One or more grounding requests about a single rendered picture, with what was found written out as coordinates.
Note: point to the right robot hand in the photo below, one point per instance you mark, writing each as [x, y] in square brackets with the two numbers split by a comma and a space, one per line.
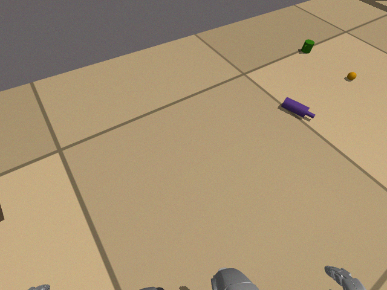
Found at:
[344, 279]

